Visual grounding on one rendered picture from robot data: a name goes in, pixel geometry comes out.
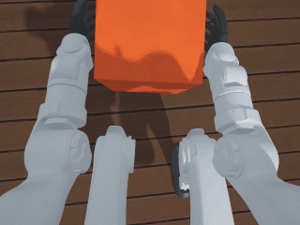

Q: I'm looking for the robot right shin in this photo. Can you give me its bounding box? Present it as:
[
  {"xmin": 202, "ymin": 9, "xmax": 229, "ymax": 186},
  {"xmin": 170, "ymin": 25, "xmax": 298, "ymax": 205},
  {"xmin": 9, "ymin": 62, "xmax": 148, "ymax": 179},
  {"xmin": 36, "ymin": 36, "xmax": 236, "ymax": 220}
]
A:
[{"xmin": 178, "ymin": 128, "xmax": 217, "ymax": 189}]

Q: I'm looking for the robot right hand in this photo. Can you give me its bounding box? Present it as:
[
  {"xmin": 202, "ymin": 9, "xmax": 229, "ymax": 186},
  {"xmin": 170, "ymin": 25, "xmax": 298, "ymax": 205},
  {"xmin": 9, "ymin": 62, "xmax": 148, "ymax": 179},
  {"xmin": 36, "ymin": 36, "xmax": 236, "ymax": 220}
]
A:
[{"xmin": 203, "ymin": 5, "xmax": 229, "ymax": 54}]

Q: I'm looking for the right robot forearm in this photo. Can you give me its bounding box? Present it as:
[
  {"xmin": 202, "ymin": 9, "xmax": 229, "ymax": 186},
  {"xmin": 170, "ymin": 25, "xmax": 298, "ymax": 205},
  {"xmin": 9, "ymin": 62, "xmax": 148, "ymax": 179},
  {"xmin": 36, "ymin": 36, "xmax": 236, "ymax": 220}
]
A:
[{"xmin": 202, "ymin": 42, "xmax": 279, "ymax": 159}]

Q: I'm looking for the robot right upper arm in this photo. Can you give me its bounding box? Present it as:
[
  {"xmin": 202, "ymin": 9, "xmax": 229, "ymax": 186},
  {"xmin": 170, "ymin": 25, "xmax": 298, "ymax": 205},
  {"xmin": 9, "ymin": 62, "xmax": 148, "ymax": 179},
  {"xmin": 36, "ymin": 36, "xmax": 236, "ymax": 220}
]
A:
[{"xmin": 212, "ymin": 134, "xmax": 300, "ymax": 225}]

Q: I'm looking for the robot right thigh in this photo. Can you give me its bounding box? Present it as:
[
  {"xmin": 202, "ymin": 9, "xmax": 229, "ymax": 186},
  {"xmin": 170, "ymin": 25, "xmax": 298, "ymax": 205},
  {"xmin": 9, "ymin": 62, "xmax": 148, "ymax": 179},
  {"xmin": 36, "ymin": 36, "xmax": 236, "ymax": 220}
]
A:
[{"xmin": 178, "ymin": 134, "xmax": 234, "ymax": 225}]

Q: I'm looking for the robot left hand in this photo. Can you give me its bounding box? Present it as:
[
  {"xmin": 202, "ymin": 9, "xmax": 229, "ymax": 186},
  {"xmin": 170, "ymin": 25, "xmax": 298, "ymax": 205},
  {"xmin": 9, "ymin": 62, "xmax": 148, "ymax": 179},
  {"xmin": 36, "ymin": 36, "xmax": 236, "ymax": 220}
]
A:
[{"xmin": 68, "ymin": 0, "xmax": 97, "ymax": 43}]

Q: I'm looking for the left robot forearm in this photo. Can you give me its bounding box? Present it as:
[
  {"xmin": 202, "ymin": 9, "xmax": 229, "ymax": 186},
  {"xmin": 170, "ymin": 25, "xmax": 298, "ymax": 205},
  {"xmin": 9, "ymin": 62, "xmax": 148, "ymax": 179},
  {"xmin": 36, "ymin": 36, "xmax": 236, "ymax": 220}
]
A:
[{"xmin": 23, "ymin": 33, "xmax": 94, "ymax": 170}]

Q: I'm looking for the carton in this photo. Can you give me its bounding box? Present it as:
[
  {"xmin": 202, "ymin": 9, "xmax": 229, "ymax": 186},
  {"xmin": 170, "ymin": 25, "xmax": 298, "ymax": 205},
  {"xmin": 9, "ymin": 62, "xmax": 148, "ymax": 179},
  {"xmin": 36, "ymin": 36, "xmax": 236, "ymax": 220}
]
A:
[{"xmin": 94, "ymin": 0, "xmax": 207, "ymax": 94}]

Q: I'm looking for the robot left upper arm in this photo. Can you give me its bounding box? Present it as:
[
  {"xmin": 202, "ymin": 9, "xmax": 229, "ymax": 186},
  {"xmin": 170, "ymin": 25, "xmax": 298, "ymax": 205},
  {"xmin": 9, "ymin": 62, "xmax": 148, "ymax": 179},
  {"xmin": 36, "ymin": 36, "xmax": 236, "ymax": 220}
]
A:
[{"xmin": 0, "ymin": 128, "xmax": 92, "ymax": 225}]

